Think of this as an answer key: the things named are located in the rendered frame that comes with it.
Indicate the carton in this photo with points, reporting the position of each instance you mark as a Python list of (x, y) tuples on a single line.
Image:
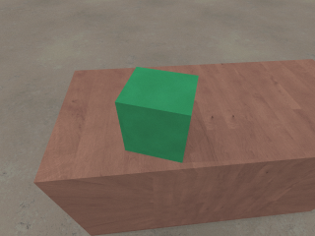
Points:
[(154, 110)]

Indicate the pedestal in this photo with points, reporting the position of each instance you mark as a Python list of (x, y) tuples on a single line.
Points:
[(250, 150)]

